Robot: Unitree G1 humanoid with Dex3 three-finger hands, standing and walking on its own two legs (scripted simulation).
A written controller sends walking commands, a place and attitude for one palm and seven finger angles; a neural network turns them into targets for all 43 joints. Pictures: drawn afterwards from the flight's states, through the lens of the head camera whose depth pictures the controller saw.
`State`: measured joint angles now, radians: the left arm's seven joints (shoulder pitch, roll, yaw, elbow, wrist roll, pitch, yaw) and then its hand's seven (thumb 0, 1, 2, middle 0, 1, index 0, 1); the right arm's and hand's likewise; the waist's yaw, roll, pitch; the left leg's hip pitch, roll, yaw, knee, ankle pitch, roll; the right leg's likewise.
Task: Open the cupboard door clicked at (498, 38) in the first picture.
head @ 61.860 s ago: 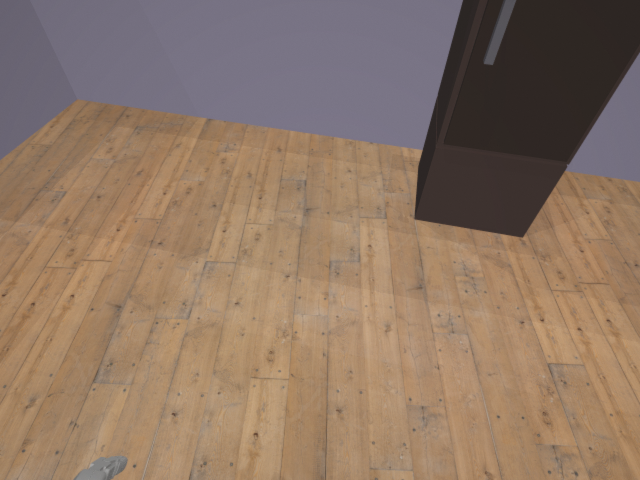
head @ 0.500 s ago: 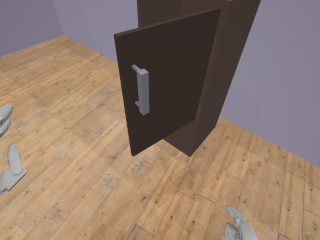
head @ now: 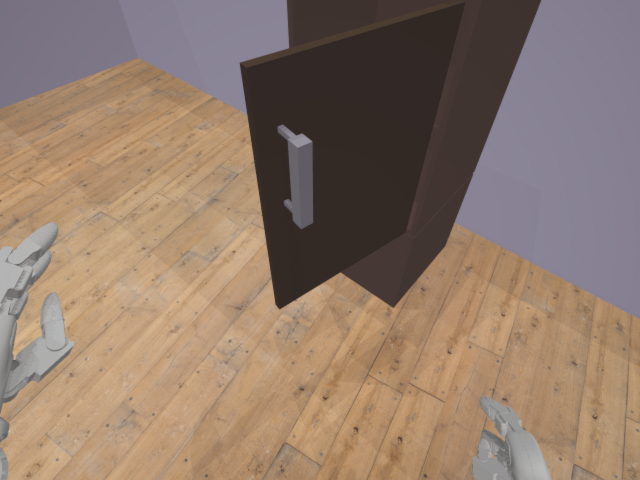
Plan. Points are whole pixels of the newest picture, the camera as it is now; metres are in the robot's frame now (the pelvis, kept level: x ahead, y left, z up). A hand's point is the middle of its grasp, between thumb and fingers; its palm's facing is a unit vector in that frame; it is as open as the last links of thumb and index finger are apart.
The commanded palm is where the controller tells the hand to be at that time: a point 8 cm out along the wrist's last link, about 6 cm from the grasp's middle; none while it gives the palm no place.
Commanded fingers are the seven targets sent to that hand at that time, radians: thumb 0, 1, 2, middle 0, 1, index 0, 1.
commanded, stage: let the arm hang, fingers relaxed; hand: left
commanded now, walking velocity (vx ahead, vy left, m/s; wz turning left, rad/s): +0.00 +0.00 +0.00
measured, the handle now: (293, 178) +0.55 +0.08 +0.07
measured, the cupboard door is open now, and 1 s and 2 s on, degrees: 77 77 77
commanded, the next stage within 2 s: look to check the result in 1.06 s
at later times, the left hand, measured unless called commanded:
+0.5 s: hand out of the picture -0.11 +0.17 -0.17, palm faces +0.09 -0.98 -0.18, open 7.2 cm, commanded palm none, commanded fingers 0.00 0.90 0.90 -0.20 -0.30 -0.20 -0.30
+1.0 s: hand out of the picture -0.03 +0.16 -0.17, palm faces +0.08 -0.98 -0.15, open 7.3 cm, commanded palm none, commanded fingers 0.00 0.90 0.90 -0.20 -0.30 -0.20 -0.30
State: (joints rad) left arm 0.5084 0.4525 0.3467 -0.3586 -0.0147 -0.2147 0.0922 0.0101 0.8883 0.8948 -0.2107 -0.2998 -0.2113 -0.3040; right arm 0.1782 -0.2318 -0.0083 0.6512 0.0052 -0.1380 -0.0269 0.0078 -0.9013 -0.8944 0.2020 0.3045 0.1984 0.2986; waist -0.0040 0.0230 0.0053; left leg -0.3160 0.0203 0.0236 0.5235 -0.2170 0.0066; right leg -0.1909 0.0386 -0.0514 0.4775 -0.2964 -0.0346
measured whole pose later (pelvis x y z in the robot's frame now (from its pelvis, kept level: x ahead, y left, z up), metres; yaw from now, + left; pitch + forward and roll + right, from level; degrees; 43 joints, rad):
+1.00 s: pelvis -0.01 +0.01 +0.00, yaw +2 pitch -1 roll +0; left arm 0.30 0.10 0.01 1.14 0.01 0.00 0.03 0.01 0.92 0.89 -0.20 -0.30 -0.20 -0.30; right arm 0.30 -0.11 0.00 1.15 -0.03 0.01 -0.04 0.00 -0.91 -0.89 0.20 0.30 0.20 0.30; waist -0.02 0.00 0.02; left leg -0.26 -0.03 0.00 0.45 -0.16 0.03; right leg -0.15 -0.01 -0.08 0.46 -0.29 -0.02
